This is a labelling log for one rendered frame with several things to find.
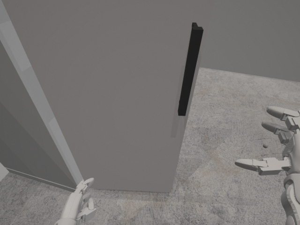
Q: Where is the fridge door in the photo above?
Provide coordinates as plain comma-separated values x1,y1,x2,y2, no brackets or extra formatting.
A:
2,0,215,193

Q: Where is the left robot hand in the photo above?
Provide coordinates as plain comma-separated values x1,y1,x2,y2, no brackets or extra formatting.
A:
60,178,96,225

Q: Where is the handle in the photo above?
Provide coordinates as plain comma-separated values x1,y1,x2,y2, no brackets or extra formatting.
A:
178,22,203,116

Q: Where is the right robot hand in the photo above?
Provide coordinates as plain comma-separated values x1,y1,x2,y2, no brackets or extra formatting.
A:
235,106,300,176

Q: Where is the robot right forearm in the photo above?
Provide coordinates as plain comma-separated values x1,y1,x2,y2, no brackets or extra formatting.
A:
281,173,300,225

